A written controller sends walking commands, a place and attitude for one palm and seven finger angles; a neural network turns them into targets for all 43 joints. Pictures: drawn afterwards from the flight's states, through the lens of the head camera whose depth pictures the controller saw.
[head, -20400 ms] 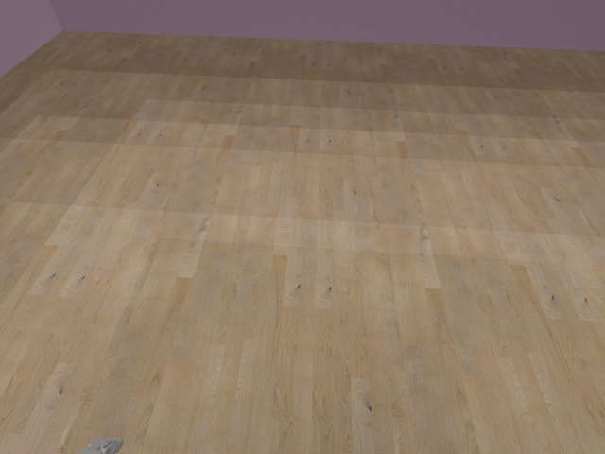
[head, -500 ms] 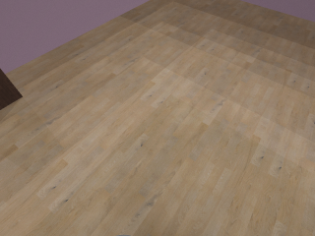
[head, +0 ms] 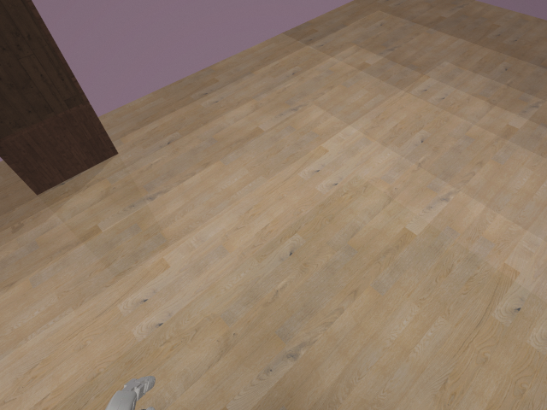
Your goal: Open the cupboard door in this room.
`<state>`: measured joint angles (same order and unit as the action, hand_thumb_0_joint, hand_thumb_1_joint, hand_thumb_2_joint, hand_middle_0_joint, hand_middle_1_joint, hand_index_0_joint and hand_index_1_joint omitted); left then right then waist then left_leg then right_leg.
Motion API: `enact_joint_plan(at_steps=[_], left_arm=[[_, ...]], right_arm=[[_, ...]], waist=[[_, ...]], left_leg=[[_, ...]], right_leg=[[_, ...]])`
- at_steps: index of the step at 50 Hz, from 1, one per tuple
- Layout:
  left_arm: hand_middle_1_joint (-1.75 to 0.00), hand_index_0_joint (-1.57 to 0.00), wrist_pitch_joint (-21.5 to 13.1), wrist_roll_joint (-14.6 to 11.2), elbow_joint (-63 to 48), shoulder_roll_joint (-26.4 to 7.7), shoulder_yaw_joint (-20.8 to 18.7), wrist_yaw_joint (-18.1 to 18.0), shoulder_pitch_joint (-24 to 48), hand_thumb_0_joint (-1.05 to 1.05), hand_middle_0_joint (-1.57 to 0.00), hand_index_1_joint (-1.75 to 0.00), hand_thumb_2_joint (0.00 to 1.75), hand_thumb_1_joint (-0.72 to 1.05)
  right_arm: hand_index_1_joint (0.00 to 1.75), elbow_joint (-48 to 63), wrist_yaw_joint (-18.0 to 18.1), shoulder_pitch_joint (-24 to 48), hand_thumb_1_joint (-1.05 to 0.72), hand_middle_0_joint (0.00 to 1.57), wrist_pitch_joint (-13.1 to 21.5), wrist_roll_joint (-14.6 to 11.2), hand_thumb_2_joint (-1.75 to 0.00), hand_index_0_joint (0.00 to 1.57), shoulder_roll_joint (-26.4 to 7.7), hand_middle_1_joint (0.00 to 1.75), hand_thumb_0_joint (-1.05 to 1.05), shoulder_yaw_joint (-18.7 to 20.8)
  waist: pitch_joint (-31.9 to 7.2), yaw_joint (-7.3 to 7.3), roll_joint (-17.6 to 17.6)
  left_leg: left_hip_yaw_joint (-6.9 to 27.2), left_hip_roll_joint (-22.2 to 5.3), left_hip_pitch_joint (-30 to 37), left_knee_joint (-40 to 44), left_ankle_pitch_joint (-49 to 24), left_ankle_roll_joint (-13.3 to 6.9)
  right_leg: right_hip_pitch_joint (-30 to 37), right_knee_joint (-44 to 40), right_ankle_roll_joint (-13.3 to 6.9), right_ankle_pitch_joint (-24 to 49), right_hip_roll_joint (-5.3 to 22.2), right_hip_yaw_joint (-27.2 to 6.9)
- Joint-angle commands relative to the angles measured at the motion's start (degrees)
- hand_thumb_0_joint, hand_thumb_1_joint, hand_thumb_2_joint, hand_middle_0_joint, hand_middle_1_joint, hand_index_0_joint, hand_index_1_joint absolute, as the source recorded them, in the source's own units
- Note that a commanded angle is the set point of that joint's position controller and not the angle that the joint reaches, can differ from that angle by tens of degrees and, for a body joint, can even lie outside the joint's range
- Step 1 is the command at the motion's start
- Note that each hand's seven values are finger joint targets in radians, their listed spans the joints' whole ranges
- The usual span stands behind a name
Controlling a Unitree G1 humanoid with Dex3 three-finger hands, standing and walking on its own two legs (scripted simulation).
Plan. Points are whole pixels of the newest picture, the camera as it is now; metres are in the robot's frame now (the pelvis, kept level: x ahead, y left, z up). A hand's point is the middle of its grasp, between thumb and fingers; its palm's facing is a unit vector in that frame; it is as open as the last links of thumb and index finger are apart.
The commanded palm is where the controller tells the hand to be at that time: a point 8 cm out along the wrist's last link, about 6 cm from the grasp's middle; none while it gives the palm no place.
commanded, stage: turn or walk to find it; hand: left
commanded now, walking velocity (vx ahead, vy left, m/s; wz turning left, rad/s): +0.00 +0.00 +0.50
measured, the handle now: out of the picture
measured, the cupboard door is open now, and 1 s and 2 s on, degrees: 0 0 0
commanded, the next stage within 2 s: stand and wait in 1.72 s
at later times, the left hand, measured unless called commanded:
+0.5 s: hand out of the picture -0.06 +0.23 -0.18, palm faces +0.32 -0.91 -0.25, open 7.3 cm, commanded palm none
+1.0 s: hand out of the picture +0.01 +0.22 -0.14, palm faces +0.51 -0.82 -0.26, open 7.3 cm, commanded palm none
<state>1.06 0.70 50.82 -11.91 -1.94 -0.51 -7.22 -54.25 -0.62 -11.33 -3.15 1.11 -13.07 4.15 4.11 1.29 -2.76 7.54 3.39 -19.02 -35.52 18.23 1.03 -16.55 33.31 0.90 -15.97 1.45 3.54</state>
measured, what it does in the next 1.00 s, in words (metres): steps on the spot, turning left: left foot, then right foot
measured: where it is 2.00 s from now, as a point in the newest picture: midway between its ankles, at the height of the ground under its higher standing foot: (210, 376)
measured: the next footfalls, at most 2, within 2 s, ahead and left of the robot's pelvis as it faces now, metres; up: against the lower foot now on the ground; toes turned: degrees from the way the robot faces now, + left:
left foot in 0.46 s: -0.02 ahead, +0.14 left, +0.00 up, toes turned +21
right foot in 0.90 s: +0.11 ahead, -0.08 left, +0.00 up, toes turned +22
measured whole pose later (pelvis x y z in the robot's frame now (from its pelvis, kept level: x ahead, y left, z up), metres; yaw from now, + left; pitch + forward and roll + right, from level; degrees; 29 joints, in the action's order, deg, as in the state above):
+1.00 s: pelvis +0.04 +0.01 +0.01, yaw +31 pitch +0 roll +1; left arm -2.3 1.3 52.4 -10.5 -1.8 0.7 -13.8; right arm -58.2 -1.8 -16.1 -3.2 2.0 -14.2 4.5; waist 1.1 0.4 -3.2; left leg 2.7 1.0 -26.5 -61.5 22.9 -0.4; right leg -12.1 30.8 -0.9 -18.7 3.6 8.7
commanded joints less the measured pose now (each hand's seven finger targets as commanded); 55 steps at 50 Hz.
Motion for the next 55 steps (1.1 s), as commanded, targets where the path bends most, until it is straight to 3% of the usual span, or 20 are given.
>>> enact_joint_plan(at_steps=[1, 2, 5, 16, 19, 21, 22, 23, 24, 29, 38, 40, 42, 43, 44, 45, 46, 47, 50, 55], left_arm=[[-0.30, -0.20, -1.21, 0.24, -3.59, -12.92, -4.05, -1.65, -4.97, 0.00, -0.20, -0.30, 0.90, 0.90], [-0.30, -0.20, -1.21, 0.19, -4.22, -10.99, -3.41, -1.47, -2.10, 0.00, -0.20, -0.30, 0.90, 0.90], [-0.30, -0.20, -1.79, 0.28, -4.78, -8.06, -2.61, -1.40, 0.16, 0.00, -0.20, -0.30, 0.90, 0.90], [-0.30, -0.20, -1.31, 1.01, 0.13, -12.02, -3.89, -1.16, -10.13, 0.00, -0.20, -0.30, 0.90, 0.90], [-0.30, -0.20, -0.95, 0.88, 0.73, -12.71, -4.19, -1.09, -8.97, 0.00, -0.20, -0.30, 0.90, 0.90], [-0.30, -0.20, -0.46, 0.25, 0.84, -11.88, -4.21, -0.89, -8.08, 0.00, -0.20, -0.30, 0.90, 0.90], [-0.30, -0.20, -0.05, -0.12, -0.22, -9.42, -3.99, -0.62, -8.68, 0.00, -0.20, -0.30, 0.90, 0.90], [-0.30, -0.20, 0.18, -0.14, -2.54, -5.93, -2.51, -0.29, -6.33, 0.00, -0.20, -0.30, 0.90, 0.90], [-0.30, -0.20, 1.00, 0.41, -3.14, -6.61, -2.12, -0.89, -1.53, 0.00, -0.20, -0.30, 0.90, 0.90], [-0.30, -0.20, 0.69, -0.01, 0.02, -7.19, -2.72, -0.01, -3.17, 0.00, -0.20, -0.30, 0.90, 0.90], [-0.30, -0.20, -0.55, 0.42, -3.18, -6.54, -2.26, 1.69, 1.93, 0.00, -0.20, -0.30, 0.90, 0.90], [-0.30, -0.20, -1.12, 0.38, -3.30, -6.38, -2.26, 2.02, 0.25, 0.00, -0.20, -0.30, 0.90, 0.90], [-0.30, -0.20, -1.69, 0.52, -1.41, -6.34, -2.54, 2.24, -6.20, 0.00, -0.20, -0.30, 0.90, 0.90], [-0.30, -0.20, -2.35, 0.67, 0.28, -7.38, -3.07, 2.07, -11.99, 0.00, -0.20, -0.30, 0.90, 0.90], [-0.30, -0.20, -3.09, 1.45, 1.63, -11.98, -3.99, 1.27, -17.91, 0.00, -0.20, -0.30, 0.90, 0.90], [-0.30, -0.20, -2.94, 1.07, 1.51, -15.43, -4.31, 0.47, -19.65, 0.00, -0.20, -0.30, 0.90, 0.90], [-0.30, -0.20, -3.28, 0.46, 0.80, -15.10, -4.39, -0.05, -17.95, 0.00, -0.20, -0.30, 0.90, 0.90], [-0.30, -0.20, -3.72, 0.53, 0.31, -13.87, -4.19, -0.12, -13.78, 0.00, -0.20, -0.30, 0.90, 0.90], [-0.30, -0.20, -5.12, 0.40, 0.71, -7.04, -2.47, -0.13, -8.59, 0.00, -0.20, -0.30, 0.90, 0.90], [-0.30, -0.20, -6.04, 0.77, 4.83, -4.77, -1.86, -0.47, -15.94, 0.00, -0.20, -0.30, 0.90, 0.90]], right_arm=[[0.30, 5.43, 0.36, 1.92, -0.90, 0.20, 0.26, 0.12, -0.90, 0.20, -6.95, 0.30, 0.00, 2.66], [0.30, 4.18, -0.08, 1.05, -0.90, 0.20, 0.00, 0.30, -0.90, 0.20, -6.32, 0.30, 0.00, 2.61], [0.30, 2.02, -0.73, -3.32, -0.90, 0.20, -0.35, 0.27, -0.90, 0.20, -5.14, 0.30, 0.00, 2.22], [0.30, 3.20, -0.38, 4.72, -0.90, 0.20, 0.79, -0.60, -0.90, 0.20, -3.09, 0.30, 0.00, 0.12], [0.30, 2.93, -0.09, 2.45, -0.90, 0.20, 1.43, -0.73, -0.90, 0.20, -3.34, 0.30, 0.00, -0.03], [0.30, 2.20, -0.17, -0.71, -0.90, 0.20, 2.09, -0.49, -0.90, 0.20, -5.22, 0.30, 0.00, 0.41], [0.30, 2.17, -0.06, -2.82, -0.90, 0.20, 2.77, -0.10, -0.90, 0.20, -9.98, 0.30, 0.00, 1.51], [0.30, 1.95, 0.21, -5.36, -0.90, 0.20, 2.54, -0.03, -0.90, 0.20, -15.06, 0.30, 0.00, 2.63], [0.30, 0.20, 0.91, -8.04, -0.90, 0.20, 2.43, -0.05, -0.90, 0.20, -14.93, 0.30, 0.00, 2.75], [0.30, 2.80, 1.59, 1.06, -0.90, 0.20, 2.96, -0.03, -0.90, 0.20, -10.23, 0.30, 0.00, 1.19], [0.30, 2.86, 0.68, -2.02, -0.90, 0.20, 3.41, 0.51, -0.90, 0.20, -11.27, 0.30, 0.00, 2.05], [0.30, 3.09, 0.67, -1.08, -0.90, 0.20, 3.48, 0.60, -0.90, 0.20, -11.30, 0.30, 0.00, 2.10], [0.30, 3.53, 0.79, 0.80, -0.90, 0.20, 3.37, 0.50, -0.90, 0.20, -10.63, 0.30, 0.00, 2.03], [0.30, 3.84, 0.86, 2.06, -0.90, 0.20, 3.43, 0.25, -0.90, 0.20, -9.31, 0.30, 0.00, 1.86], [0.30, 4.65, 0.69, 1.15, -0.90, 0.20, 3.78, -0.39, -0.90, 0.20, -4.92, 0.30, 0.00, 0.99], [0.30, 7.01, 0.35, 4.11, -0.90, 0.20, 4.04, -0.25, -0.90, 0.20, -3.42, 0.30, 0.00, 0.41], [0.30, 7.29, -0.23, 5.26, -0.90, 0.20, 3.65, 0.45, -0.90, 0.20, -6.55, 0.30, 0.00, 1.23], [0.30, 6.34, -0.81, 5.32, -0.90, 0.20, 3.31, 0.61, -0.90, 0.20, -6.33, 0.30, 0.00, 1.57], [0.30, 1.98, -1.98, -0.84, -0.90, 0.20, 2.67, 0.85, -0.90, 0.20, -3.55, 0.30, 0.00, 1.36], [0.30, 2.07, -2.32, 2.08, -0.90, 0.20, 2.44, 0.49, -0.90, 0.20, -1.54, 0.30, 0.00, 0.75]], waist=[[-2.71, -2.88, 13.81], [-0.45, -1.29, 10.14], [-2.08, 0.56, 11.95], [-6.29, -4.80, 14.11], [-8.15, -3.32, 14.63], [-8.86, -0.86, 10.61], [-10.67, 0.49, -2.05], [-8.96, 2.04, -15.21], [-8.76, 4.04, -13.02], [-5.99, -0.60, -5.28], [-1.87, 1.25, -7.47], [-2.05, 0.28, -7.60], [-3.46, -2.92, -5.58], [-4.92, -5.78, -0.94], [-7.13, -7.93, 13.16], [-4.14, -9.26, 21.72], [-1.38, -7.83, 17.15], [2.36, -5.71, 14.18], [2.10, -0.95, 8.36], [2.90, -2.55, 10.77]], left_leg=[[-0.53, -2.01, -12.51, -30.61, 12.45, 0.10], [-1.16, -3.07, -13.08, -34.10, 8.54, 0.35], [-3.70, -4.38, -12.53, -36.62, 1.57, 2.02], [-10.90, -5.15, -6.64, -11.09, 9.15, 2.65], [-13.06, -4.64, -1.30, -1.56, 5.33, 1.81], [-12.83, -5.52, 9.81, 11.52, -6.76, 0.64], [-0.52, -14.61, 19.13, 15.25, -18.51, -3.22], [12.97, -26.79, 22.61, 15.71, -39.14, -10.37], [12.79, -27.30, 20.01, 15.38, -41.38, -12.42], [2.40, -17.18, 15.67, 14.06, -38.35, -9.68], [11.56, -16.14, 9.99, 20.90, 1.85, -10.91], [13.09, -15.31, 6.83, 19.79, 3.35, -10.60], [11.78, -12.62, -0.34, 14.96, 6.59, -8.90], [9.41, -9.09, -6.63, 7.62, 9.38, -6.87], [1.61, -2.47, -18.68, -7.48, 14.50, -3.48], [-4.23, -0.26, -27.35, -21.23, 18.26, -1.44], [-1.27, -4.06, -26.52, -28.66, 13.29, -1.79], [-1.17, -5.78, -26.09, -33.57, 8.23, -1.80], [-4.17, -7.80, -21.36, -35.30, -3.96, -0.19], [-7.89, -8.63, -24.37, -31.35, -8.17, 1.00]], right_leg=[[3.65, -20.07, -10.05, 0.32, 24.32, -21.85], [1.74, -19.26, -8.63, -0.11, 20.81, -16.27], [4.07, -17.12, -6.15, 6.77, 16.23, -5.53], [15.14, -10.29, -8.97, 28.41, 19.71, -0.46], [14.73, -6.46, -7.62, 29.71, 20.15, 1.69], [7.41, 0.48, -3.20, 22.70, 18.33, 5.41], [-3.60, 10.46, 0.64, 8.63, 13.13, 8.26], [-16.51, 20.76, 3.81, -21.59, 6.85, 7.52], [-16.98, 26.92, 3.56, -22.03, 6.71, 1.71], [-15.42, 30.98, 4.36, -8.54, 5.43, -1.42], [-12.32, 13.80, 4.17, -8.51, 3.46, -0.28], [-6.40, 6.99, 3.69, -8.66, 1.90, 0.90], [5.76, -1.07, 3.37, -4.29, -0.31, 2.83], [15.56, -8.54, 2.83, -1.75, 0.98, 1.83], [26.66, -16.92, -0.12, -13.11, 13.18, -11.24], [25.49, -24.20, -5.02, -21.54, 27.02, -29.24], [16.65, -27.51, -6.66, -29.03, 28.99, -32.73], [10.34, -28.88, -6.30, -32.57, 27.94, -30.69], [8.87, -24.68, -2.80, -9.29, 18.92, -7.90], [14.41, -23.10, -3.45, 9.38, 17.36, 1.90]])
